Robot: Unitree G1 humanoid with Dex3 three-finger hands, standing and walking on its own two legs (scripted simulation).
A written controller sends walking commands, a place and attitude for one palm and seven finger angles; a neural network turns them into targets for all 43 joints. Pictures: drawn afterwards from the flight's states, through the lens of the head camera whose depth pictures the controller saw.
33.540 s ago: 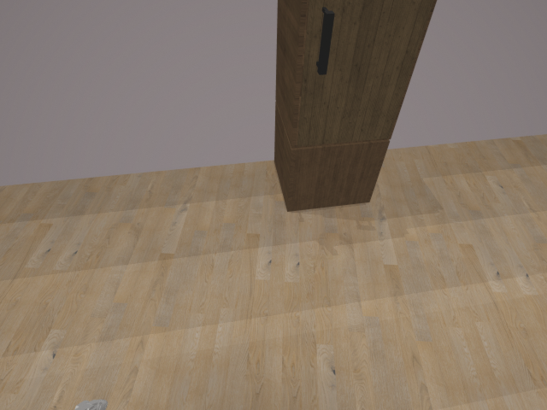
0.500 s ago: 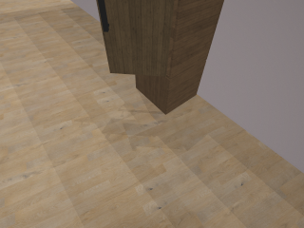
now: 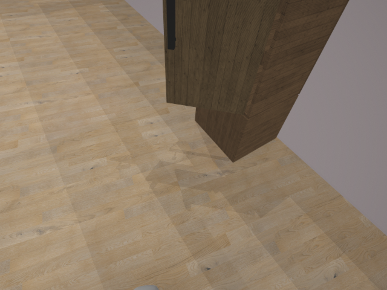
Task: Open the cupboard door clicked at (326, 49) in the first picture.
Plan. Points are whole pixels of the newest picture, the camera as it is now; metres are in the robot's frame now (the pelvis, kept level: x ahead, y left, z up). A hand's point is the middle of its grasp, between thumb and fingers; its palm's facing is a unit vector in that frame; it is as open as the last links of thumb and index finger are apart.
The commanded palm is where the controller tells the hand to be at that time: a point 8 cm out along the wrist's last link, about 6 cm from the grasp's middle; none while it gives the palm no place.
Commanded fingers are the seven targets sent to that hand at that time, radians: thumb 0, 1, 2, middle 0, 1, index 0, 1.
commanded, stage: take the last steps up to it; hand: left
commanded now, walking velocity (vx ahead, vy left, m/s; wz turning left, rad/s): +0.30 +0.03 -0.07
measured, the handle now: (172, 21) +0.94 +0.17 +0.08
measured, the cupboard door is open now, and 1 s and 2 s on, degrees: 47 47 47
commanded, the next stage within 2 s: come to a stop and stand still in 0.72 s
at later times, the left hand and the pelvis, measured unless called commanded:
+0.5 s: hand (120, 248) +0.22 +0.20 -0.15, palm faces +0.05 -0.98 -0.20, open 7.2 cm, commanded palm none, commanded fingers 0.00 0.90 0.90 -0.20 -0.30 -0.20 -0.30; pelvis +0.19 +0.01 +0.02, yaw -1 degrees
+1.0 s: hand (127, 175) +0.43 +0.24 -0.16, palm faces -0.03 -0.98 -0.21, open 7.3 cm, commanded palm none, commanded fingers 0.00 0.90 0.90 -0.20 -0.30 -0.20 -0.30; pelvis +0.36 +0.05 +0.01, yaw -4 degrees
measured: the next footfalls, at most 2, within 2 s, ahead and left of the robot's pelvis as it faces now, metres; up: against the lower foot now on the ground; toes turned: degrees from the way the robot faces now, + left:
right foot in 0.26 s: +0.19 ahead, -0.10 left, +0.00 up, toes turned -8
left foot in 0.62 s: +0.39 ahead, +0.16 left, +0.00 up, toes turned +3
